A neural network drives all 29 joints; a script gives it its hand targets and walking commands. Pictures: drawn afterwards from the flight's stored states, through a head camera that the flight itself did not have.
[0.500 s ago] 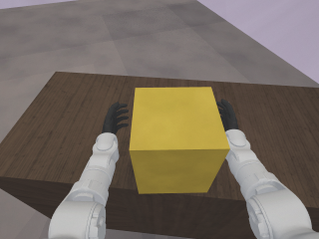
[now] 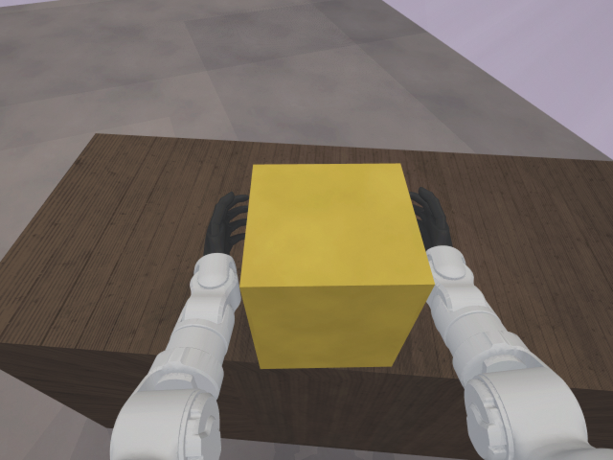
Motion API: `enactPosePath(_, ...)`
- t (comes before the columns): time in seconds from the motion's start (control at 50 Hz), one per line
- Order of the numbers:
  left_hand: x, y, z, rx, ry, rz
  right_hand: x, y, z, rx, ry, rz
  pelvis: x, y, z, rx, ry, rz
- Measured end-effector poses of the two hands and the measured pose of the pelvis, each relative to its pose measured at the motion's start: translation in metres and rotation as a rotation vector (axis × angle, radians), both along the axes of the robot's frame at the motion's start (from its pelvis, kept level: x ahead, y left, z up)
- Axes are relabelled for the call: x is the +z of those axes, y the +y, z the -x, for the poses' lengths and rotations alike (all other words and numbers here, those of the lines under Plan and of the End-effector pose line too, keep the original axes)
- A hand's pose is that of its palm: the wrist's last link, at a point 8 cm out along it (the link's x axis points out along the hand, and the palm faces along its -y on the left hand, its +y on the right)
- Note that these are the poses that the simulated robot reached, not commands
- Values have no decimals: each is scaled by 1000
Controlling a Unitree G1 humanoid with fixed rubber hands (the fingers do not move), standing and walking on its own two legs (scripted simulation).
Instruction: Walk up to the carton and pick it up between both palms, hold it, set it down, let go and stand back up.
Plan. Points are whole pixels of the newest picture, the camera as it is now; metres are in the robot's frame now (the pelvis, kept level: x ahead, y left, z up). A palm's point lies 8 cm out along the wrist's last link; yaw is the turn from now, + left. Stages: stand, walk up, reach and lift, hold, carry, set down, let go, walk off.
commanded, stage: reach and lift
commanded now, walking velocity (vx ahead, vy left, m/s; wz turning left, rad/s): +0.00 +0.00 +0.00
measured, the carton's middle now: (326, 271) +0.38 +0.02 +0.01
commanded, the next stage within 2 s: none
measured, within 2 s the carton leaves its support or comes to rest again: leaves its support in 1.42 s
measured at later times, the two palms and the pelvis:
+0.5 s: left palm (218, 249) +0.36 +0.17 +0.07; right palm (439, 252) +0.38 -0.13 +0.07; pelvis +0.01 +0.00 +0.01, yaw +1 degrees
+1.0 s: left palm (218, 248) +0.37 +0.17 +0.06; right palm (437, 251) +0.38 -0.13 +0.07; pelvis +0.01 +0.00 +0.01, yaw +1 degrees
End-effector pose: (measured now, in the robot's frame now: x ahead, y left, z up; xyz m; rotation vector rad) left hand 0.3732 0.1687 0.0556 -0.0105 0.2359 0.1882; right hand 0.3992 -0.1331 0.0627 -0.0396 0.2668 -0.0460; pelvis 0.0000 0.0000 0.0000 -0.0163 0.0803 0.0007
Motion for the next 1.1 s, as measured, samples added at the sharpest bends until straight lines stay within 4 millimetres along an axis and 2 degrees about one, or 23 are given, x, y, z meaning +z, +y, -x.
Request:
enactPosePath(0.2,-1,-1,1,5,-13,3,2,1,1,8,-8,24,2,-2,-3,8,-24,-3)
enactPosePath(0.36,5,-3,6,-26,-37,-28,7,-2,15,-2,-57,58,5,-3,-10,20,-67,-8)
enactPosePath(0.52,12,-2,10,-43,-16,-53,8,-1,21,-8,-85,55,6,-1,-8,21,-108,-12)
enactPosePath(1.1,9,-1,5,-41,21,-49,4,0,16,-9,-76,61,7,-4,-9,15,-92,-10)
